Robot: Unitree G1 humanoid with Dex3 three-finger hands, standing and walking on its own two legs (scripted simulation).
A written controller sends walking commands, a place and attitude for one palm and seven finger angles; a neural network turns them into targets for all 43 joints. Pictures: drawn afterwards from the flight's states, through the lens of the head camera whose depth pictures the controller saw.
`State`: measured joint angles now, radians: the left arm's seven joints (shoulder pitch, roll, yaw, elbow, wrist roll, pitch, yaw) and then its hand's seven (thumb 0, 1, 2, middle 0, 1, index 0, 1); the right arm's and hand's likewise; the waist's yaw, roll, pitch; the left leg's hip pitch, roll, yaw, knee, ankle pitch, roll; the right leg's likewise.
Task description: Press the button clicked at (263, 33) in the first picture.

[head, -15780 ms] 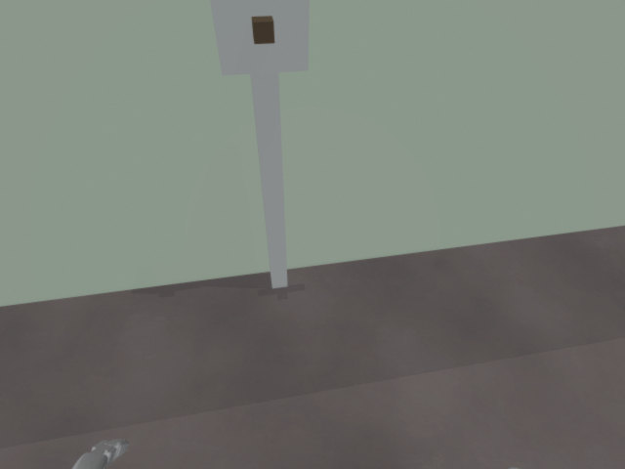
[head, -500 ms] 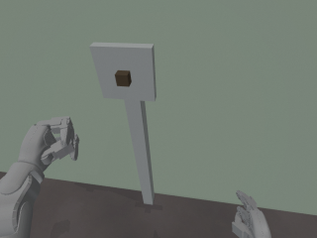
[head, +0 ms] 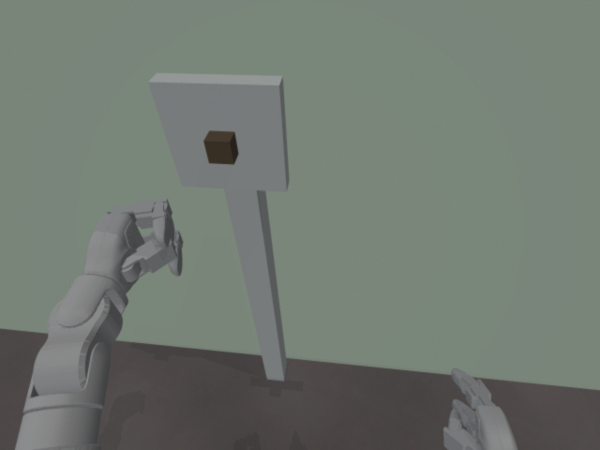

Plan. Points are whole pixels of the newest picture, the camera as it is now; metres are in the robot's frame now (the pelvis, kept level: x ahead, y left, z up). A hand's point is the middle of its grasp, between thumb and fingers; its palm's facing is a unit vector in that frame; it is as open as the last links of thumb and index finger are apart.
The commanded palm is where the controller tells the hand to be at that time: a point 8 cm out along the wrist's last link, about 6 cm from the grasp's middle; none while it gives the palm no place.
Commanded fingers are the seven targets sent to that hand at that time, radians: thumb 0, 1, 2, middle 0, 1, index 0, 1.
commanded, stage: aim a knuckle at the button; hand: left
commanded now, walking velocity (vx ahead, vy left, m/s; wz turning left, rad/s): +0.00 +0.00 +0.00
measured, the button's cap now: (222, 146) +0.48 +0.16 +0.19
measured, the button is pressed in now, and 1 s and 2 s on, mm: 0 0 0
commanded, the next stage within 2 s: none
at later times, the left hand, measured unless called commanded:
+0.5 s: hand (224, 212) +0.36 +0.13 +0.16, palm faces -0.04 -1.00 -0.01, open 3.1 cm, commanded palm +0.35 +0.19 +0.15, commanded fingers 0.00 0.90 0.90 -1.30 -1.50 -1.30 -1.50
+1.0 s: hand (224, 219) +0.37 +0.14 +0.14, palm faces +0.01 -1.00 -0.01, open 3.2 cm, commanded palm +0.35 +0.19 +0.16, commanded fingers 0.00 0.90 0.90 -1.30 -1.50 -1.30 -1.50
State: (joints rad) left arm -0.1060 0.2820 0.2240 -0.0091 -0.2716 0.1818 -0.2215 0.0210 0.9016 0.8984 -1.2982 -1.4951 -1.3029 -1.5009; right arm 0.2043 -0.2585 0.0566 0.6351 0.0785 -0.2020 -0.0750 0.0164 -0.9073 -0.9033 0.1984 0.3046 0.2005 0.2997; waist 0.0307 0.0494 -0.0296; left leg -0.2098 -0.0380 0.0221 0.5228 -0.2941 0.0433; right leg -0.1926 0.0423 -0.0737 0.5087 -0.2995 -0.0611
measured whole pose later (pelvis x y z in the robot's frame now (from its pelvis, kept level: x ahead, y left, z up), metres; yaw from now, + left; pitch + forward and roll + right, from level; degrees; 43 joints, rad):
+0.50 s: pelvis -0.01 +0.01 +0.00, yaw +0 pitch -1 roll +0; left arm -0.42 0.20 0.10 0.31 -0.20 0.12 -0.08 0.02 0.90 0.90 -1.30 -1.50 -1.30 -1.50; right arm 0.22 -0.24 0.06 0.67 0.07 -0.10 -0.06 0.01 -0.91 -0.90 0.20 0.30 0.20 0.30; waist 0.00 0.04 -0.03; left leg -0.22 -0.05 0.03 0.49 -0.27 0.05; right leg -0.21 0.03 -0.07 0.50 -0.28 -0.05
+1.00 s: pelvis -0.01 -0.01 +0.00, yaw -2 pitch +0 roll +0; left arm -0.39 0.24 0.18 0.41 -0.20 0.04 -0.10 0.02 0.90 0.90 -1.30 -1.50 -1.30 -1.50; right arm 0.25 -0.26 0.04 0.65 0.07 -0.08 -0.06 0.02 -0.91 -0.90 0.20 0.30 0.20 0.30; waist -0.01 0.03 -0.02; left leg -0.22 -0.02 0.04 0.47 -0.26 0.03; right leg -0.21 0.07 -0.05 0.47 -0.26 -0.08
